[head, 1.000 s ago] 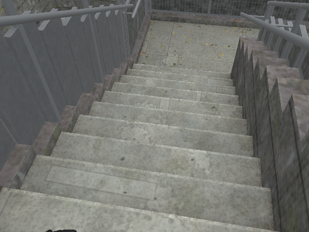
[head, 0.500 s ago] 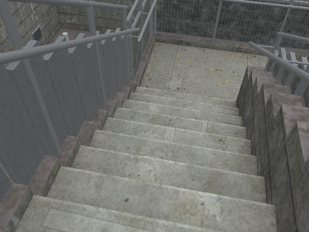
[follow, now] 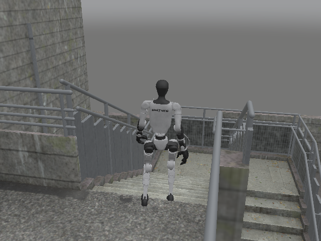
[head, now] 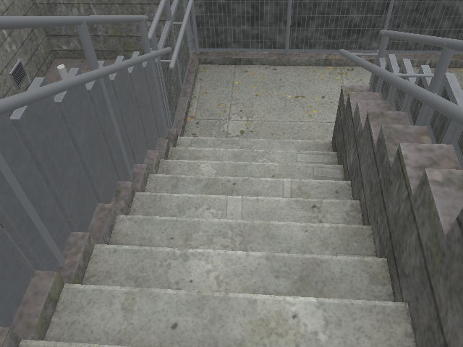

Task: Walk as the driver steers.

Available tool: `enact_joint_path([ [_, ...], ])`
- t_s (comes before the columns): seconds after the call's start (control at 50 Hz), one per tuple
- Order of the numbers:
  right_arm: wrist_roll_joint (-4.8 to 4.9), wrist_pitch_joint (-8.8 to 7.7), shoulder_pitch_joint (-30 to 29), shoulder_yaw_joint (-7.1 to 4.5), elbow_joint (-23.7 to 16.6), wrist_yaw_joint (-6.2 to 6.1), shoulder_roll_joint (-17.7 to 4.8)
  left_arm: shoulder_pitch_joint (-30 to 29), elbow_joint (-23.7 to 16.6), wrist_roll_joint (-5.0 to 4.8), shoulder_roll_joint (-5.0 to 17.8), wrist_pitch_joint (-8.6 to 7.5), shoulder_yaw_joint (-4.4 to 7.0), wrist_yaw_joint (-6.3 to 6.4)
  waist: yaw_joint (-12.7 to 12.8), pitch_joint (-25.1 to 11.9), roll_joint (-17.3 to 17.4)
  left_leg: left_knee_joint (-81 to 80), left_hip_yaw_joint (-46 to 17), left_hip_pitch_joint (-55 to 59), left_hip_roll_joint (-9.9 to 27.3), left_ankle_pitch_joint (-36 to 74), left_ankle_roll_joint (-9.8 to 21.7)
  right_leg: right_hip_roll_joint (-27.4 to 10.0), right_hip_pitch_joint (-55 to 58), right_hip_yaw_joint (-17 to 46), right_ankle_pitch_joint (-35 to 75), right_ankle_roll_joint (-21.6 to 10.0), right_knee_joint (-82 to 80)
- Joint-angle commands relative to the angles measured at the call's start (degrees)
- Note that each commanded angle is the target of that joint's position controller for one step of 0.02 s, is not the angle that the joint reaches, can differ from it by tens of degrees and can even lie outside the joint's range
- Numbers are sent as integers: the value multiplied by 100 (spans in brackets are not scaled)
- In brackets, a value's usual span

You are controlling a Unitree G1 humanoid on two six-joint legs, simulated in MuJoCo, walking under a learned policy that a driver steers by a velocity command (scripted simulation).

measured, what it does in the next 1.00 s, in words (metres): goes down: left foot 0.15 m lower, then right foot 0.16 m lower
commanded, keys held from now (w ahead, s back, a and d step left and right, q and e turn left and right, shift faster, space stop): w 0.92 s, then w+e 0.08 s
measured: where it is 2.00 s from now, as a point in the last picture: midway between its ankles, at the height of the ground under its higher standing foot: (220, 328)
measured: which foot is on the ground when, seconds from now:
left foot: down 0.00-0.00, up 0.02-0.30, down 0.32-0.70, up 0.72-1.00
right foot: down 0.00-0.26, up 0.28-0.66, down 0.68-1.00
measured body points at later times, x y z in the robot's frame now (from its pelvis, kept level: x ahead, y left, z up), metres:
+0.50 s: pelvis +0.23 +0.00 -0.16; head +0.22 -0.02 +0.29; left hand +0.36 +0.23 -0.28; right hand +0.17 -0.22 -0.32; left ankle +0.20 +0.06 -0.83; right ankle +0.33 -0.18 -0.80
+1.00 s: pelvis +0.45 -0.05 -0.27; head +0.45 -0.06 +0.18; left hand +0.40 +0.16 -0.42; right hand +0.58 -0.29 -0.39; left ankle +0.60 +0.12 -0.92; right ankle +0.40 -0.14 -0.99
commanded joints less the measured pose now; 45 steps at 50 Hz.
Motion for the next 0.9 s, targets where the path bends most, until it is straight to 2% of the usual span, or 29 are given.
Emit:
enact_joint_path([
  [0.02, -60, -4, -549, 19, -476, -20, -58, 1711, 375, -49, 831, -63, 312, 61, 1216, 317, -1391, 1200, 487, -2152, -303, 974, 215, -1361, 1996, 2255, -961, -645, -2853],
  [0.06, 54, -62, -1765, -61, -899, -22, -338, 2484, 637, 13, 1070, -118, 323, 50, 1737, 778, -1148, 2005, -73, -3953, -211, 1181, 474, -2010, 2835, 3643, -2450, -1286, -3040],
  [0.14, 86, -386, -1846, -129, -700, 100, -357, 2490, 817, 263, 172, -261, -26, 160, 1379, 1155, -474, 80, 177, -3814, -255, 3174, 486, -1230, 2123, 2122, -2776, -867, -1921],
  [0.16, 82, -464, -1641, -131, -616, 175, -307, 2184, 758, 339, 59, -247, -82, 266, 1164, 1050, -828, -596, 432, -3128, -353, 3991, 364, -1000, 1589, 1675, -2813, -770, -1766],
  [0.18, 19, -533, -1461, -122, -609, 280, -257, 1424, 494, 329, -85, -178, -175, 431, 718, 1003, -419, -2055, 871, -984, -591, 5981, 181, -553, -365, 980, -2968, -708, -1714],
  [0.22, -15, -513, -1364, 53, -503, 494, 424, 898, 522, 236, 404, -190, -132, 504, 293, 344, -750, -2283, 1119, 2195, -999, 7364, 144, -570, -2102, 693, -2664, -983, -1897],
  [0.24, -31, -418, -692, 20, -252, 546, 267, 428, 479, 243, 517, -208, -88, 465, -160, 64, -1118, -1650, 770, 2730, -754, 7313, 242, -795, -2037, 825, -2221, -1023, -1363],
  [0.28, -95, -166, 1630, -72, 554, 487, -8, -144, 213, 15, 595, -161, -15, 256, -1369, -243, 61, -2261, 852, 4050, -599, 6174, 654, -688, -2117, 534, 119, -665, 1309],
  [0.3, -158, -99, 2351, -13, 804, 434, 70, -409, 85, 29, 665, -164, 41, 220, -1955, 148, 1281, -3659, 735, 4041, -265, 5914, 998, -132, -2135, 11, -1606, -376, 3646],
  [0.32, -195, -149, 2206, 147, 759, 426, 237, 6, -20, 8, 329, -247, -7, 210, -1391, 463, 712, -3179, -388, 3965, 296, 4932, 1175, 207, -2869, 776, -3385, -667, 5087],
  [0.34, -257, -223, 1565, 216, 363, 424, -116, 1495, -20, -86, -105, -273, -83, 187, -123, 567, 502, -2589, -874, 3067, 854, 6571, 1156, 477, -2812, 2038, -2386, -933, 4104],
  [0.38, -59, -246, 33, 134, -19, 512, -609, 2170, 236, 259, 77, -222, -69, 243, 859, 732, -544, -2661, -1485, 1834, 960, 5922, 1345, -197, -2896, 1535, -1613, -849, 2142],
  [0.4, -351, -159, -973, -35, -223, 476, -1354, 1977, -7, 286, 53, -163, -114, 276, 1236, 531, -436, -3249, -2689, 847, 1650, 4998, 1916, -615, -2683, 1324, -1534, -603, 1826],
  [0.42, -537, -215, -1350, -34, -373, 408, -1324, 1800, -13, 151, 319, -48, -112, 291, 1197, 672, -343, -3159, -3884, -304, 2090, 5090, 2325, -848, -2298, 1385, -1562, -218, 1914],
  [0.44, -639, -202, -1072, 54, -226, 365, -889, 1980, 39, 171, 501, 69, -81, 231, 1214, 349, -1085, -2811, -3826, -477, 1803, 4973, 2135, -844, -1958, 1440, -976, -164, 2472],
  [0.46, -434, -209, -980, 146, -126, 294, -468, 1643, 16, 141, 558, 98, -76, 158, 1098, 465, -1301, -2330, -2844, -341, 1056, 3020, 1653, -1028, -2349, 1803, 42, -325, 1267],
  [0.5, -148, -197, -1006, 179, -161, 10, -542, 878, -242, 410, 494, 27, -178, 43, 996, 770, -869, -2335, -1627, -1790, 184, 1192, 1361, -785, -1009, 1152, 2541, -417, -322],
  [0.52, -153, -161, -1024, 206, -101, -53, -536, 696, -299, 492, 336, 10, -222, -36, 980, 660, -599, -2363, -1202, -2388, -87, 921, 1311, -572, -3, 874, 3211, -455, -658],
  [0.56, 16, -48, -902, 158, -124, -54, -666, 363, -453, 339, 176, 62, -317, -64, 769, 635, -372, -2097, -808, -2222, -231, 1139, 1343, -327, 701, 479, 2540, -279, -1470],
  [0.62, 17, 142, -392, 175, 1, 10, -415, -3, -723, 162, 315, 139, -280, -150, 417, 755, -99, -981, -1041, -593, -65, 1924, 1281, -349, 267, 383, 1278, -316, -2629],
  [0.66, -31, 248, -413, 170, 16, -71, -355, 732, -347, 91, 328, 96, -203, -204, 592, 713, 56, 57, -1051, -52, -121, 2456, 1147, -493, 1007, 230, 1790, -502, -3792],
  [0.68, -32, 273, -441, 159, 42, -47, -359, 1786, 107, 268, 391, 86, -107, -223, 965, 396, -173, 1169, -871, -372, -328, 2976, 1128, -462, 2139, 165, 1938, -755, -3654],
  [0.7, 40, 165, -492, 101, 76, 67, -216, 3002, 487, 465, 489, 102, -76, -237, 1429, -134, -1009, 3651, -522, -1816, -1041, 1748, 828, -1099, 3830, 900, 3828, -1343, -2599],
  [0.72, 172, 80, 5, 182, -130, 202, -99, 3113, 519, 332, 633, 119, -139, -270, 1196, -811, -1953, 5445, -420, -3420, -1327, -1008, 608, -2024, 5065, 1857, 4220, -1856, -1702],
  [0.76, 364, 28, -761, 204, -776, 213, -387, 3036, 610, 161, 1329, 283, 56, -206, 1178, -846, -1915, 5707, -452, -4609, -937, -62, 507, -2715, 4676, 3583, -713, -2435, -3046],
  [0.78, 393, 142, -1513, 200, -967, 85, -435, 2712, 576, 292, 1049, 324, -26, -131, 1119, -175, -1077, 5332, -259, -4899, -672, 516, 478, -2692, 3789, 4014, -2748, -2361, -3799],
  [0.82, 238, 354, -1716, 182, -977, -42, -435, 1785, 407, 506, 126, 209, -363, -49, 595, 734, -472, 3947, -675, -4447, -369, 2183, 515, -2102, 1867, 3498, -3316, -1770, -3710],
  [0.86, -10, 323, -1506, 169, -991, 0, -386, 1194, 327, 512, 198, 58, -414, 82, 123, 1035, -826, 2223, -417, -3249, -145, 3195, 324, -1413, 251, 2250, -1745, -1457, -3730],
  [0.9, -239, 332, -1644, 203, -1067, 73, -128, 1449, 472, 434, 435, 116, -354, 220, 252, 588, -1143, 500, -117, -1997, 10, 4329, 115, -1094, 16, 1664, -225, -1487, -3676],
])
